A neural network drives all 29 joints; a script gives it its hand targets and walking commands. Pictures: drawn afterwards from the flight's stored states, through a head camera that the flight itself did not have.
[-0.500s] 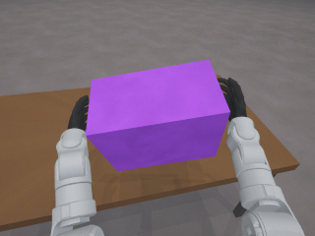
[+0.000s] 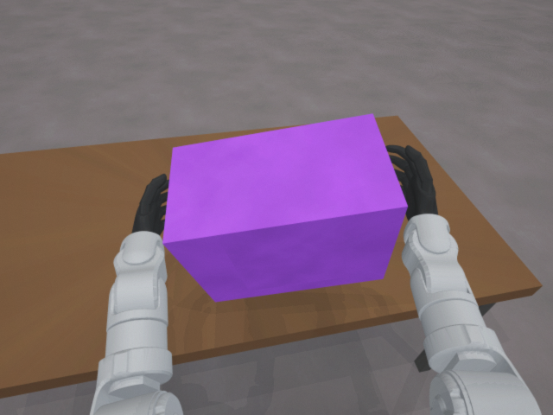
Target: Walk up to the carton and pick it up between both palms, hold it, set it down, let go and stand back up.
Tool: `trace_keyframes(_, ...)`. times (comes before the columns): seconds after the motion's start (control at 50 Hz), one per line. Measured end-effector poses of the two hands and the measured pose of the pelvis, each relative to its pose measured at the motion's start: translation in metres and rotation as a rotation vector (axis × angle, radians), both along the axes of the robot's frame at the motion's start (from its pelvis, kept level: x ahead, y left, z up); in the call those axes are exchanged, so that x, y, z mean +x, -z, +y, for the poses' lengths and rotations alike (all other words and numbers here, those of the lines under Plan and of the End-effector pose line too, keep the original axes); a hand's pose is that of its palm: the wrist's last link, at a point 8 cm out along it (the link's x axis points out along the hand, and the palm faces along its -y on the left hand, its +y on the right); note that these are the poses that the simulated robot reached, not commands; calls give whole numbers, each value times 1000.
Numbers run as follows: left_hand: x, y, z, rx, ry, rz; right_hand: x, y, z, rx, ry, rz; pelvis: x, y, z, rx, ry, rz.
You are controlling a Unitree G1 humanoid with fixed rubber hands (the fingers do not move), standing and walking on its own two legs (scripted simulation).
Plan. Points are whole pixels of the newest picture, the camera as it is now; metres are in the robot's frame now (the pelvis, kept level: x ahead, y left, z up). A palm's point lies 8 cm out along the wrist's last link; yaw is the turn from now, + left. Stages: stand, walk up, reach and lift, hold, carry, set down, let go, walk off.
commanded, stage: set down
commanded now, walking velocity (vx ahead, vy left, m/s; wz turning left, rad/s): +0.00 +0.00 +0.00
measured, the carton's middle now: (285, 218) +0.41 +0.01 +0.07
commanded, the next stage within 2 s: none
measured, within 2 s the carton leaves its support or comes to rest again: neither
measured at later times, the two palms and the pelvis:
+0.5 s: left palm (164, 230) +0.38 +0.20 +0.08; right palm (413, 203) +0.40 -0.18 +0.12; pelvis +0.00 +0.00 +0.00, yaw -1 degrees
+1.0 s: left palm (172, 231) +0.40 +0.19 +0.05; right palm (406, 204) +0.42 -0.19 +0.09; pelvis +0.01 +0.00 +0.00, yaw -2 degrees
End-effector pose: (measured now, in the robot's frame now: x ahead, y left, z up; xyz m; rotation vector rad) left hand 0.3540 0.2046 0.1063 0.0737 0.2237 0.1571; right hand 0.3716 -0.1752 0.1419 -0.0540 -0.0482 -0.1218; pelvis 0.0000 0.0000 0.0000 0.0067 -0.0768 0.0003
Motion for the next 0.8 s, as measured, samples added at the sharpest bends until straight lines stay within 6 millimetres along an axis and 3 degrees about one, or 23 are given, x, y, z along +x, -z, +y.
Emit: trace_keyframes(0.8, 36, 43, -7, -29, -12, 52, 39, 35, -6, -3, 15, 87, 5, 0, -1, 1, 28, 136)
